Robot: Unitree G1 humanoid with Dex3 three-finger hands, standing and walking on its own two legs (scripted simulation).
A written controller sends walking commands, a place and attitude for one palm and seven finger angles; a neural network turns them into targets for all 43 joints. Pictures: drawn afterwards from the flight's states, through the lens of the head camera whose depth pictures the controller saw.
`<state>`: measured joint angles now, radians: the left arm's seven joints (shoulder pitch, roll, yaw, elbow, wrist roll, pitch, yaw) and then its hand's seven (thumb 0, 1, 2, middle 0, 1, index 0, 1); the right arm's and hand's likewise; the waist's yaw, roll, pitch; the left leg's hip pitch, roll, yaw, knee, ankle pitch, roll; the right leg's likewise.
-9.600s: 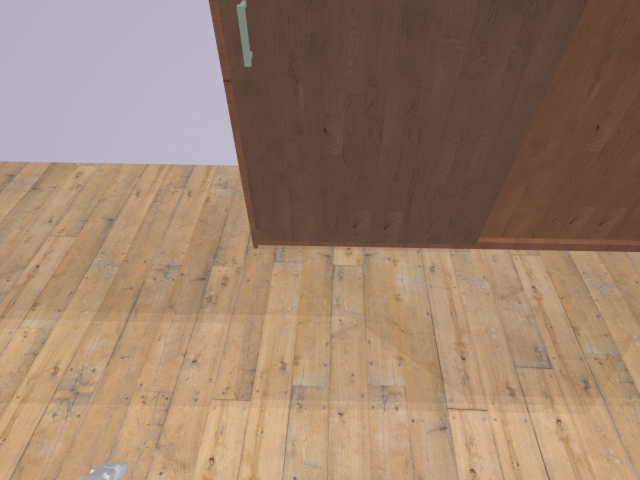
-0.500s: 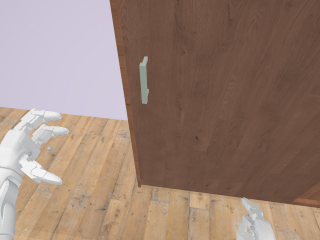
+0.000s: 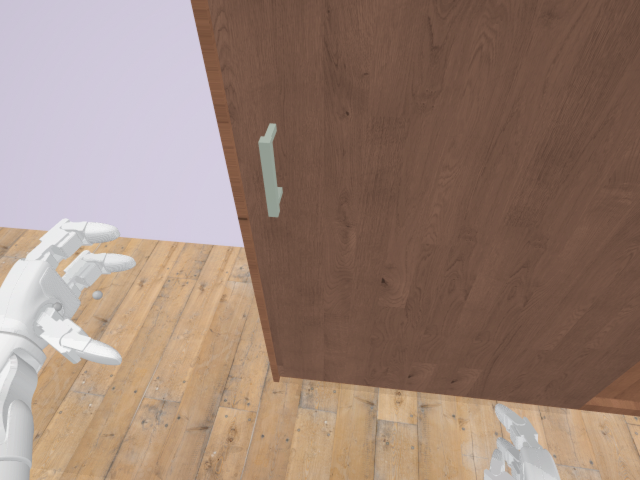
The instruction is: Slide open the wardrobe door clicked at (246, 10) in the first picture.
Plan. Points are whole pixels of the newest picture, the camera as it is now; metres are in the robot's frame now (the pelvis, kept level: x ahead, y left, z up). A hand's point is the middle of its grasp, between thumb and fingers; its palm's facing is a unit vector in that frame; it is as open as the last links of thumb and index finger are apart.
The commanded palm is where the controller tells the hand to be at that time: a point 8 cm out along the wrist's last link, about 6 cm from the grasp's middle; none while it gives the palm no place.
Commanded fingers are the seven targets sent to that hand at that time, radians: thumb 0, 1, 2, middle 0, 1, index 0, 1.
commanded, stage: raise the hand with hooked fingers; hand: left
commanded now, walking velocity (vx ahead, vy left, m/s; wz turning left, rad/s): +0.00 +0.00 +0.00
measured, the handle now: (272, 172) +0.53 +0.13 +0.11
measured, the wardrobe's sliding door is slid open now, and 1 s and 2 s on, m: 0.00 0.00 0.00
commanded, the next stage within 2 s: move the hooked fingers beside the handle in 0.06 s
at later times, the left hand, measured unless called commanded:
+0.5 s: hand (135, 266) +0.31 +0.25 +0.13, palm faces +0.00 -1.00 +0.00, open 14.0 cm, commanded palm +0.29 +0.30 +0.13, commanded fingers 0.00 -0.50 0.30 -0.30 -1.20 -0.30 -1.20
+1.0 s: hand (175, 233) +0.38 +0.23 +0.12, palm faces -0.01 -1.00 +0.01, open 14.0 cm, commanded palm +0.36 +0.28 +0.12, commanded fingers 0.00 -0.50 0.30 -0.30 -1.20 -0.30 -1.20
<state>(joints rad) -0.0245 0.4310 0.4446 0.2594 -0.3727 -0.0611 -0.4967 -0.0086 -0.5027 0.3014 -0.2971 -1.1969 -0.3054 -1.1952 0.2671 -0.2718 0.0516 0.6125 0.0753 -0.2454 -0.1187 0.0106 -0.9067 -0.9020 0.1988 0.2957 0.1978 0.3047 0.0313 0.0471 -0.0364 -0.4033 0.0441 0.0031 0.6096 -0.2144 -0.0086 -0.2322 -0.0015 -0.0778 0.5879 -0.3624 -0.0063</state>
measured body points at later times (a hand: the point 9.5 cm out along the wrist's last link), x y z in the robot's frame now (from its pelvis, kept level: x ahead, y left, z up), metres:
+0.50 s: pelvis +0.00 +0.00 +0.00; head +0.00 -0.01 +0.45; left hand +0.31 +0.31 +0.13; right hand +0.17 -0.24 -0.08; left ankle +0.07 +0.13 -0.73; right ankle -0.03 -0.11 -0.73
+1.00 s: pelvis +0.01 +0.01 +0.00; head +0.02 +0.01 +0.45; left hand +0.37 +0.28 +0.12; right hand +0.13 -0.25 -0.10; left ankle +0.07 +0.13 -0.73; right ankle -0.03 -0.11 -0.73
